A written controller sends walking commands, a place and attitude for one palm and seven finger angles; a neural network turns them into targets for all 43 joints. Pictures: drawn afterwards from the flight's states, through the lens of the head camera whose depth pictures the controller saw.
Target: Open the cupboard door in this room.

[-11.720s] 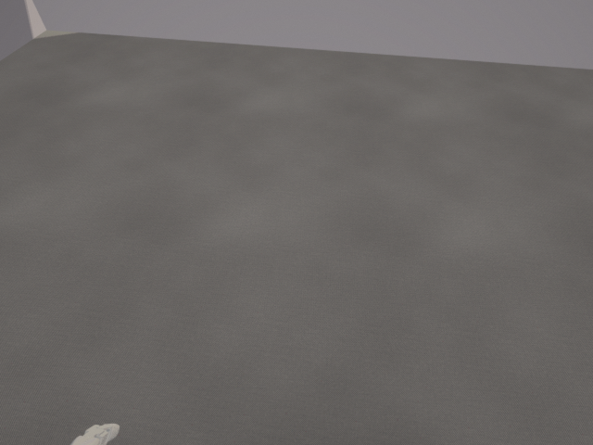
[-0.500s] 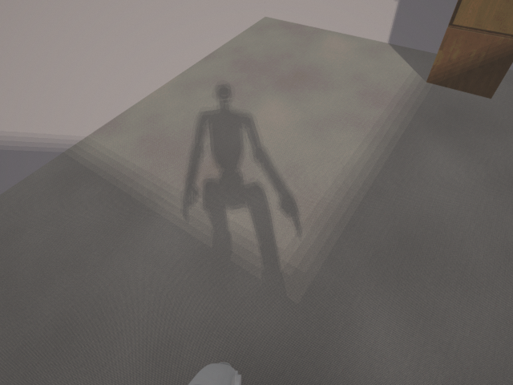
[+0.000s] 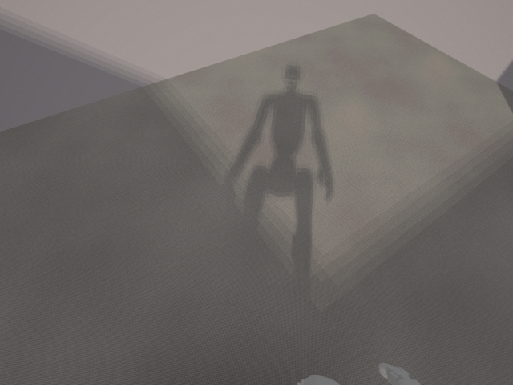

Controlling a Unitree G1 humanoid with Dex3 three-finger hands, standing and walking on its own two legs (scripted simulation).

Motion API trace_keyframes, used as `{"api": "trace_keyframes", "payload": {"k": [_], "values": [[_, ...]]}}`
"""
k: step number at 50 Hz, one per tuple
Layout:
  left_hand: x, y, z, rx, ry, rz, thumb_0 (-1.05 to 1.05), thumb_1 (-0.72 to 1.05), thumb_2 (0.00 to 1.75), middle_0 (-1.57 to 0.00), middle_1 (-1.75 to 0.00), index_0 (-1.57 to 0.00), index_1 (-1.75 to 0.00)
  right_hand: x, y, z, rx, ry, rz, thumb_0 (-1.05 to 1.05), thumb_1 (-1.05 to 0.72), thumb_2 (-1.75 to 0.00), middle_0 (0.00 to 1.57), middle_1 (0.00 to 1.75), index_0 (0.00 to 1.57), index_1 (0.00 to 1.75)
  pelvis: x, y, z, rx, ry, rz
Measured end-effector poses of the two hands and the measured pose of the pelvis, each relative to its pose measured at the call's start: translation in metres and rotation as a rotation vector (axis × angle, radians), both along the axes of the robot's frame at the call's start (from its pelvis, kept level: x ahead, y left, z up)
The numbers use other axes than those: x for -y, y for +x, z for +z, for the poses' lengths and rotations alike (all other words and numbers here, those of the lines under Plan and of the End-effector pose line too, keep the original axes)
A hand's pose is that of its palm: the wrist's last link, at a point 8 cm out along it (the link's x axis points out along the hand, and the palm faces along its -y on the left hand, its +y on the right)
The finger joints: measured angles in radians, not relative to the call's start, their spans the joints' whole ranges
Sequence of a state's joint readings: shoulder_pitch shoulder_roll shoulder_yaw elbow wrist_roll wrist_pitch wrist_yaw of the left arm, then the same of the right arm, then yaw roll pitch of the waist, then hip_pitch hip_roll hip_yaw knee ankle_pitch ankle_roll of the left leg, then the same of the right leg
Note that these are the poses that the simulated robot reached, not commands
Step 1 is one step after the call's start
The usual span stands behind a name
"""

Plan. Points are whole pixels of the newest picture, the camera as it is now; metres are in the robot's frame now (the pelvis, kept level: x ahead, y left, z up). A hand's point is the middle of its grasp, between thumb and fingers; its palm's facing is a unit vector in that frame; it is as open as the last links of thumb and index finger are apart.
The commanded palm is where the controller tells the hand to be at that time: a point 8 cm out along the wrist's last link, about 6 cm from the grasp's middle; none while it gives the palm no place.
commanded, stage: turn or walk to find it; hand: left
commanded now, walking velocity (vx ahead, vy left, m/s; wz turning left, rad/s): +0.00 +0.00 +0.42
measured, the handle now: out of the picture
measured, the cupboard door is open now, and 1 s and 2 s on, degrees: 0 0 0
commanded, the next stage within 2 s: none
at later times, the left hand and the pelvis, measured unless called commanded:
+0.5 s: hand out of the picture +0.05 +0.16 -0.15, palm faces +0.21 -0.95 -0.25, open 7.4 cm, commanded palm none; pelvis +0.01 -0.04 +0.00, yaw +14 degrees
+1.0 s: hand out of the picture -0.04 +0.22 -0.17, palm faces +0.44 -0.87 -0.23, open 7.4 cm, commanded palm none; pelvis -0.01 +0.00 +0.01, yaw +25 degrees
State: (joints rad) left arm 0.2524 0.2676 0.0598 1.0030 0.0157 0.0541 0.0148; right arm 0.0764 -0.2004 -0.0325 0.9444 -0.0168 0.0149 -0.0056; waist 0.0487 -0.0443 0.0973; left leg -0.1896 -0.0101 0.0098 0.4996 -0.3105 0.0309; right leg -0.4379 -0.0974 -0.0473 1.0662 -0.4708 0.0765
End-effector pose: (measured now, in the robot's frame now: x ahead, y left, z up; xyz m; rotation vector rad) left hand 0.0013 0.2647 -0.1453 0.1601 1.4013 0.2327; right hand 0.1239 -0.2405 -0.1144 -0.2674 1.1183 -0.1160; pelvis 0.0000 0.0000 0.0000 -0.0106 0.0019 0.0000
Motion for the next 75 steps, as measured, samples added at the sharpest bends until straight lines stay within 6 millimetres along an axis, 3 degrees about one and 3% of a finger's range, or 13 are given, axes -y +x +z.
{"api": "trace_keyframes", "payload": {"k": [5, 10, 15, 20, 25, 30, 35, 38, 44, 50, 61, 69, 75], "values": [[0.003, 0.037, 0.008, 0.119, 0.011, -0.003, 0.01, 0.91, 0.9, -0.2, -0.3, -0.2, -0.3, 0.0, -0.008, -0.003, -0.028, 0.019, 0.009, 0.0, -0.9, -0.9, 0.2, 0.3, 0.21, 0.3, 0.005, 0.002, 0.002, 0.005, 0.0, 0.037], [0.02, 0.071, 0.017, 0.213, 0.027, -0.02, 0.01, 0.91, 0.9, -0.2, -0.3, -0.2, -0.3, 0.016, -0.025, -0.017, -0.086, 0.041, -0.004, 0.0, -0.9, -0.9, 0.2, 0.3, 0.21, 0.3, 0.02, 0.006, -0.001, 0.002, 0.01, 0.077], [0.044, 0.082, 0.022, 0.277, 0.057, -0.028, 0.01, 0.91, 0.9, -0.2, -0.3, -0.2, -0.3, 0.042, -0.036, -0.04, -0.146, 0.058, -0.017, 0.0, -0.9, -0.9, 0.2, 0.3, 0.21, 0.3, 0.039, 0.01, -0.011, 0.001, 0.021, 0.126], [0.06, 0.061, 0.029, 0.256, 0.05, 0.031, 0.01, 0.9, 0.9, -0.2, -0.3, -0.21, -0.3, 0.055, -0.038, -0.037, -0.207, 0.047, 0.018, 0.0, -0.91, -0.9, 0.2, 0.3, 0.2, 0.3, 0.045, 0.01, -0.003, 0.009, 0.031, 0.185], [0.065, 0.03, 0.024, 0.206, 0.029, 0.098, 0.01, 0.9, 0.9, -0.2, -0.3, -0.21, -0.3, 0.05, -0.031, -0.031, -0.23, 0.035, 0.073, 0.0, -0.91, -0.9, 0.2, 0.3, 0.2, 0.3, 0.044, 0.009, 0.0, 0.01, 0.036, 0.236], [0.054, -0.011, 0.009, 0.153, 0.004, 0.185, 0.01, 0.9, 0.9, -0.21, -0.3, -0.21, -0.3, 0.027, -0.01, -0.024, -0.206, 0.011, 0.153, 0.0, -0.91, -0.9, 0.2, 0.3, 0.2, 0.3, 0.033, 0.003, -0.003, 0.01, 0.025, 0.285], [0.028, -0.056, -0.017, 0.091, -0.017, 0.282, 0.01, 0.9, 0.9, -0.21, -0.3, -0.21, -0.3, -0.008, 0.017, -0.02, -0.117, -0.022, 0.242, 0.0, -0.91, -0.9, 0.2, 0.3, 0.2, 0.3, 0.012, -0.005, -0.015, 0.005, 0.004, 0.331], [0.017, -0.073, -0.016, 0.043, -0.015, 0.315, 0.01, 0.91, 0.9, -0.2, -0.3, -0.21, -0.3, -0.026, 0.023, -0.01, -0.079, -0.028, 0.273, 0.0, -0.91, -0.9, 0.2, 0.3, 0.2, 0.3, 0.005, -0.009, -0.01, 0.008, 0.0, 0.341], [0.005, -0.079, 0.001, 0.076, -0.003, 0.35, 0.01, 0.91, 0.9, -0.2, -0.3, -0.2, -0.3, -0.047, 0.025, 0.0, -0.073, -0.018, 0.317, 0.0, -0.91, -0.9, 0.2, 0.3, 0.21, 0.3, -0.003, -0.013, 0.003, 0.002, -0.014, 0.382], [0.005, -0.068, 0.01, 0.136, 0.023, 0.368, 0.01, 0.91, 0.9, -0.2, -0.3, -0.2, -0.3, -0.048, 0.021, -0.004, -0.091, 0.004, 0.337, 0.0, -0.9, -0.9, 0.2, 0.3, 0.21, 0.3, 0.002, -0.015, 0.006, -0.001, -0.008, 0.43], [0.046, -0.039, 0.024, 0.257, 0.096, 0.388, 0.01, 0.91, 0.9, -0.2, -0.3, -0.2, -0.3, 0.002, 0.015, -0.038, -0.189, 0.037, 0.362, 0.0, -0.9, -0.9, 0.2, 0.3, 0.21, 0.3, 0.045, -0.01, -0.007, -0.014, 0.022, 0.527], [0.092, -0.079, 0.033, 0.192, 0.088, 0.488, 0.01, 0.9, 0.9, -0.2, -0.3, -0.21, -0.3, 0.022, 0.034, -0.034, -0.227, 0.018, 0.431, 0.0, -0.91, -0.9, 0.2, 0.3, 0.2, 0.3, 0.064, -0.007, 0.003, -0.008, 0.045, 0.613], [0.114, -0.118, 0.027, 0.134, 0.064, 0.586, 0.01, 0.91, 0.9, -0.21, -0.3, -0.21, -0.3, 0.011, 0.049, -0.03, -0.246, -0.02, 0.516, 0.0, -0.91, -0.9, 0.2, 0.3, 0.2, 0.3, 0.064, -0.009, 0.004, -0.013, 0.05, 0.675]]}}
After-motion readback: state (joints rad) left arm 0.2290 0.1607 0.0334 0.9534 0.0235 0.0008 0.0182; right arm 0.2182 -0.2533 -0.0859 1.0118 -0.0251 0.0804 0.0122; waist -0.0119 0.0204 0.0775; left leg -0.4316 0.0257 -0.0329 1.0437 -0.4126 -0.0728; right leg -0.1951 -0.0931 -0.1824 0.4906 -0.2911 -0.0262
